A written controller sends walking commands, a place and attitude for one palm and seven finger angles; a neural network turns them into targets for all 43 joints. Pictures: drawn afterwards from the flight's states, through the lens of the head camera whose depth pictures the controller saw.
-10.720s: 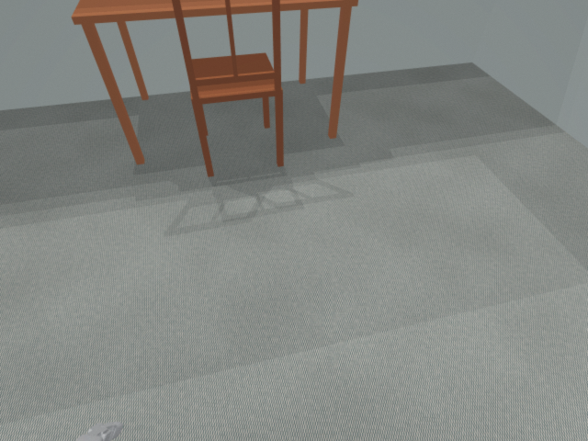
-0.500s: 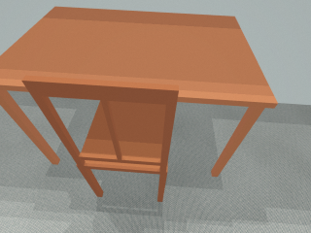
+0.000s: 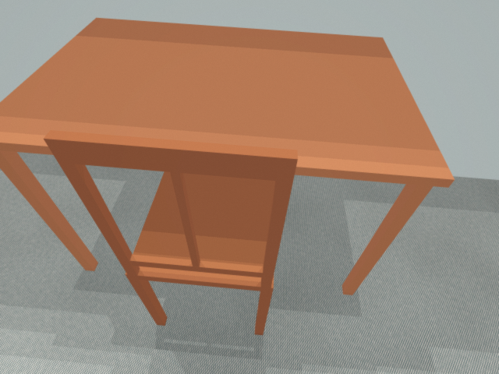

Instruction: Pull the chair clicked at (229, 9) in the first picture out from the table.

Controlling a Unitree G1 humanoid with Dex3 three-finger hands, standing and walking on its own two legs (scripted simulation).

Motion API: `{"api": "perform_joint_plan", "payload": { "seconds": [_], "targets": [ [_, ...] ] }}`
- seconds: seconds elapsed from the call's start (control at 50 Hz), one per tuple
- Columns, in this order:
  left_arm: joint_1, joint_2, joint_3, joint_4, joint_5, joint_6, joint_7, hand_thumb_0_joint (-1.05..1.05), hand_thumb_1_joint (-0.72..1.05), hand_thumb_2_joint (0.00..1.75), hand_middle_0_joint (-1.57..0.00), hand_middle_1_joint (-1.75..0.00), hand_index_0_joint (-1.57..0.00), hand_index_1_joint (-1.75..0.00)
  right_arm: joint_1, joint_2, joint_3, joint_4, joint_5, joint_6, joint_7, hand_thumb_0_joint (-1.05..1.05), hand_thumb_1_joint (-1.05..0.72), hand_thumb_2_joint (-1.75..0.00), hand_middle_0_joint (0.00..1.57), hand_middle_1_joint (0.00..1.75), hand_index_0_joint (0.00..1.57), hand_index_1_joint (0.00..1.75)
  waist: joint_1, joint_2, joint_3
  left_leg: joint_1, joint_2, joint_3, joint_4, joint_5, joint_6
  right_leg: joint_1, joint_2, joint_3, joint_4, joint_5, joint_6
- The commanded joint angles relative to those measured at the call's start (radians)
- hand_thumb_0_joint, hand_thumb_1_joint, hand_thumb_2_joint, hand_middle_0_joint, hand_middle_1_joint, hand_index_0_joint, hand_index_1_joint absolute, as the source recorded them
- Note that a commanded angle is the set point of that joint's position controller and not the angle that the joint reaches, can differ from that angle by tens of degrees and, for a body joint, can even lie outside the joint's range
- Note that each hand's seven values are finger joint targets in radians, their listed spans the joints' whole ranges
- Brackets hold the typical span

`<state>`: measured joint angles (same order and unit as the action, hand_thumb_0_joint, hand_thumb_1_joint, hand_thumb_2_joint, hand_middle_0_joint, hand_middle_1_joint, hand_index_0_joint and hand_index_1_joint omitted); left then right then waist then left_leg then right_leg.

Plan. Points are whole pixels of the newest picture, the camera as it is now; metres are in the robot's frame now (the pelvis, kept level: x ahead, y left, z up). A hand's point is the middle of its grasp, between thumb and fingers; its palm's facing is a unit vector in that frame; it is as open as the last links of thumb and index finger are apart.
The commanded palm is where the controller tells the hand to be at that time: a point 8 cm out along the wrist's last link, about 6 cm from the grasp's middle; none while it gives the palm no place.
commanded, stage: look again from close up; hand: left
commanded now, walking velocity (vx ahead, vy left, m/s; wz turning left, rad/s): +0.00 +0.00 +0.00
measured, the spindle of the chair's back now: (188, 225) +0.41 +0.16 -0.07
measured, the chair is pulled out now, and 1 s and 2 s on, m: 0.00 0.00 0.00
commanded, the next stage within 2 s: raise the hand toward the chair's back in 0.32 s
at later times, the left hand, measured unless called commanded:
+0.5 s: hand out of the picture +0.04 +0.18 -0.15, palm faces +0.16 -0.96 -0.22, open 7.3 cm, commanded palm +0.09 +0.22 -0.07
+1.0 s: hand out of the picture +0.11 +0.17 -0.05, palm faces +0.13 -0.99 -0.09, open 10.6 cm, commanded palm +0.11 +0.22 -0.06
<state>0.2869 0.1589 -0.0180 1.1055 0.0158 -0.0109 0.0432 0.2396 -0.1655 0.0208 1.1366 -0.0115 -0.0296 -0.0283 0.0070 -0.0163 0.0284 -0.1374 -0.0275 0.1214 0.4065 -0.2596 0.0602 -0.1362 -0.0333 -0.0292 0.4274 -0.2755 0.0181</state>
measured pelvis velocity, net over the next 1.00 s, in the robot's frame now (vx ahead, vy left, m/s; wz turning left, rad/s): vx -0.07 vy -0.06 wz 0.09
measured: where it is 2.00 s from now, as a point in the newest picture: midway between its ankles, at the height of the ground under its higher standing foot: outside the picture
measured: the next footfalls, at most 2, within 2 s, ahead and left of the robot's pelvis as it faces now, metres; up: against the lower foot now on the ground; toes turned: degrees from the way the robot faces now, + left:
none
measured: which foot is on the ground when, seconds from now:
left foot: down 0.00-1.00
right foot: down 0.00-1.00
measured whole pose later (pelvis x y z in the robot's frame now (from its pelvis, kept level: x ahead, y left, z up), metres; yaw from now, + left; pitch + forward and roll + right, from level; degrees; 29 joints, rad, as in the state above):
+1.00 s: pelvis -0.07 -0.06 -0.11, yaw +5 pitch +13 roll -2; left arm 0.40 0.25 0.22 0.09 -0.30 -0.61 -0.34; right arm 0.15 -0.27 -0.02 0.55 0.02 -0.28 -0.04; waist 0.04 -0.01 -0.12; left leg -0.96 0.05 -0.04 1.23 -0.50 -0.01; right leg -0.88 0.00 -0.17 1.19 -0.54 -0.08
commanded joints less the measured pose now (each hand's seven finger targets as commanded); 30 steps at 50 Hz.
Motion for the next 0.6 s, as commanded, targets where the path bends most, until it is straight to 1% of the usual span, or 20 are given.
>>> {"api": "perform_joint_plan", "payload": {
  "seconds": [0.0,0.08,0.14,0.16,0.2,0.22,0.26,0.28,0.32,0.38,0.4,0.42,0.44,0.46,0.48,0.5,0.52,0.54,0.56,0.58],
  "targets": [
    [0.072,0.100,0.016,-0.024,-0.005,-0.015,0.005,0.00,0.90,0.90,-0.20,-0.30,-0.20,-0.30,0.060,-0.103,-0.019,-0.025,0.005,-0.015,-0.003,0.00,-0.90,-0.90,0.20,0.30,0.20,0.30,-0.005,0.012,-0.003,0.044,0.147,-0.139,-0.076,0.309,-0.012,-0.040,-0.077,0.073,-0.047,0.231,-0.040],
    [0.069,0.096,0.014,-0.025,-0.005,-0.013,0.005,0.00,0.90,0.90,-0.20,-0.30,-0.20,-0.30,0.066,-0.101,-0.019,-0.020,0.005,-0.014,-0.003,0.00,-0.90,-0.90,0.20,0.30,0.20,0.30,-0.004,0.008,0.020,0.033,0.146,-0.141,-0.087,0.292,-0.011,-0.044,-0.074,0.074,-0.053,0.215,-0.040],
    [0.077,0.096,0.015,-0.020,-0.006,-0.013,0.006,0.00,0.90,0.90,-0.20,-0.30,-0.20,-0.30,0.072,-0.098,-0.017,-0.016,0.005,-0.015,-0.003,0.00,-0.90,-0.90,0.20,0.30,0.20,0.30,-0.003,0.018,0.004,0.047,0.147,-0.140,-0.090,0.296,-0.012,-0.037,-0.076,0.073,-0.054,0.213,-0.039],
    [0.074,0.098,0.014,-0.023,-0.007,-0.012,0.005,0.00,0.90,0.90,-0.20,-0.30,-0.20,-0.30,0.072,-0.094,-0.018,-0.014,0.005,-0.014,-0.003,0.00,-0.90,-0.90,0.20,0.30,0.20,0.30,-0.003,0.022,0.025,0.031,0.146,-0.141,-0.095,0.279,-0.011,-0.040,-0.070,0.073,-0.060,0.197,-0.039],
    [0.075,0.095,0.015,-0.021,-0.005,-0.013,0.006,0.00,0.90,0.90,-0.20,-0.30,-0.20,-0.30,0.076,-0.091,-0.016,-0.013,0.005,-0.014,-0.002,0.00,-0.90,-0.90,0.20,0.30,0.20,0.30,-0.003,0.010,0.028,0.028,0.145,-0.140,-0.098,0.269,-0.012,-0.042,-0.074,0.074,-0.061,0.202,-0.040],
    [0.081,0.096,0.014,-0.021,-0.006,-0.014,0.006,0.00,0.90,0.90,-0.20,-0.30,-0.20,-0.30,0.077,-0.092,-0.017,-0.012,0.006,-0.015,-0.002,0.00,-0.90,-0.90,0.20,0.30,0.20,0.30,-0.002,0.007,0.016,0.039,0.145,-0.141,-0.094,0.275,-0.011,-0.038,-0.077,0.076,-0.062,0.210,-0.039],
    [0.081,0.094,0.013,-0.022,-0.006,-0.014,0.006,0.00,0.90,0.90,-0.20,-0.30,-0.20,-0.30,0.077,-0.086,-0.017,-0.010,0.006,-0.013,-0.002,0.00,-0.90,-0.90,0.20,0.30,0.20,0.30,-0.002,0.003,0.029,0.030,0.144,-0.140,-0.098,0.257,-0.010,-0.042,-0.073,0.077,-0.071,0.203,-0.040],
    [0.084,0.093,0.013,-0.022,-0.006,-0.015,0.006,0.00,0.90,0.90,-0.20,-0.30,-0.20,-0.30,0.080,-0.085,-0.018,-0.009,0.006,-0.014,-0.002,0.00,-0.90,-0.90,0.20,0.30,0.20,0.30,-0.002,0.011,0.029,0.028,0.143,-0.139,-0.097,0.250,-0.012,-0.043,-0.076,0.079,-0.071,0.202,-0.041],
    [0.087,0.090,0.012,-0.020,-0.006,-0.015,0.006,0.00,0.90,0.90,-0.20,-0.30,-0.20,-0.30,0.085,-0.082,-0.016,-0.006,0.006,-0.014,-0.001,0.00,-0.90,-0.90,0.20,0.30,0.20,0.30,-0.002,0.003,0.030,0.031,0.143,-0.140,-0.101,0.239,-0.012,-0.047,-0.076,0.080,-0.074,0.196,-0.040],
    [0.089,0.089,0.011,-0.022,-0.006,-0.015,0.006,0.00,0.90,0.90,-0.20,-0.30,-0.20,-0.30,0.089,-0.080,-0.018,-0.005,0.007,-0.013,-0.001,0.00,-0.90,-0.90,0.20,0.30,0.20,0.30,-0.005,0.008,0.038,0.024,0.141,-0.140,-0.103,0.220,-0.013,-0.051,-0.074,0.084,-0.079,0.187,-0.040],
    [0.104,0.105,0.008,-0.001,0.016,-0.037,0.038,0.00,0.90,0.90,-0.20,-0.30,-0.20,-0.30,0.044,-0.121,-0.020,-0.078,0.010,-0.016,0.006,0.00,-0.90,-0.90,0.20,0.30,0.20,0.30,0.000,-0.010,0.093,-0.089,0.165,-0.130,0.098,0.493,-0.047,-0.090,-0.113,0.087,-0.035,0.477,-0.026],
    [-0.571,0.338,0.169,-1.515,-0.191,-0.228,0.021,0.00,0.88,0.89,-0.20,-0.30,-0.20,-0.30,0.086,-0.281,-0.059,-0.427,0.062,-0.146,-0.032,0.00,-0.90,-0.90,0.20,0.30,0.20,0.30,-0.102,0.190,-0.406,0.232,0.071,-0.184,0.013,0.598,-0.083,-0.030,0.004,-0.010,0.053,0.403,-0.038],
    [-0.186,0.237,0.113,-1.267,-0.114,-0.163,0.046,0.00,0.85,0.88,-0.20,-0.29,-0.20,-0.29,-0.019,-0.186,-0.017,-0.377,0.050,-0.240,-0.051,0.00,-0.90,-0.90,0.20,0.30,0.20,0.30,-0.013,0.326,-0.382,0.295,0.125,-0.156,-0.025,0.737,-0.085,-0.109,0.021,-0.011,0.138,0.129,-0.057],
    [-0.124,0.212,0.098,-1.145,-0.120,-0.109,0.098,0.00,0.83,0.87,-0.19,-0.29,-0.19,-0.29,-0.006,-0.185,-0.039,-0.303,0.049,-0.270,-0.050,0.00,-0.90,-0.90,0.20,0.30,0.20,0.30,-0.033,0.278,-0.348,0.207,0.109,-0.150,-0.021,0.628,-0.107,-0.167,0.021,-0.026,0.162,0.009,-0.041],
    [0.127,-0.029,-0.029,-0.971,-0.136,-0.022,0.085,0.00,0.81,0.86,-0.19,-0.29,-0.19,-0.29,0.028,-0.148,-0.046,-0.302,0.057,-0.265,-0.037,0.00,-0.90,-0.90,0.20,0.30,0.20,0.30,-0.053,0.162,-0.186,0.120,0.117,-0.165,-0.035,0.521,-0.097,-0.236,0.020,-0.044,0.159,-0.036,-0.034],
    [-0.007,-0.033,-0.049,-1.131,-0.187,-0.048,0.055,0.00,0.78,0.85,-0.19,-0.28,-0.19,-0.28,0.007,-0.193,-0.047,-0.380,0.065,-0.270,-0.031,0.00,-0.90,-0.90,0.20,0.30,0.20,0.30,-0.054,0.112,-0.075,0.011,0.106,-0.173,-0.011,0.361,-0.079,-0.231,0.012,-0.059,0.134,-0.020,-0.031],
    [-0.036,0.021,0.000,-1.133,-0.184,-0.096,0.033,0.00,0.76,0.84,-0.19,-0.28,-0.19,-0.28,-0.011,-0.220,-0.062,-0.411,0.059,-0.287,-0.032,0.00,-0.90,-0.90,0.20,0.30,0.20,0.30,-0.068,0.071,-0.058,-0.046,0.087,-0.175,0.042,0.213,-0.068,-0.248,0.017,-0.066,0.093,-0.001,-0.034],
    [-0.037,0.038,0.020,-1.091,-0.178,-0.147,0.011,0.00,0.74,0.83,-0.18,-0.27,-0.18,-0.27,-0.018,-0.234,-0.064,-0.438,0.044,-0.299,-0.030,0.00,-0.90,-0.90,0.20,0.30,0.20,0.30,-0.080,0.002,-0.025,-0.122,0.060,-0.173,0.099,0.122,-0.053,-0.283,0.020,-0.072,0.075,0.028,-0.035],
    [0.008,0.048,0.058,-0.994,-0.173,-0.186,-0.011,0.00,0.71,0.82,-0.18,-0.27,-0.18,-0.27,-0.014,-0.240,-0.069,-0.462,0.034,-0.295,-0.025,0.00,-0.90,-0.90,0.20,0.30,0.20,0.30,-0.089,-0.089,-0.002,-0.200,0.043,-0.171,0.153,0.064,-0.045,-0.338,0.024,-0.080,0.094,0.007,-0.035],
    [0.033,0.021,0.073,-0.900,-0.181,-0.243,-0.046,0.00,0.69,0.81,-0.18,-0.27,-0.18,-0.27,-0.020,-0.237,-0.075,-0.481,0.026,-0.288,-0.017,0.00,-0.90,-0.90,0.20,0.30,0.20,0.30,-0.078,-0.213,0.014,-0.291,0.040,-0.176,0.201,0.007,-0.051,-0.416,0.033,-0.096,0.147,-0.050,-0.035]
  ]
}}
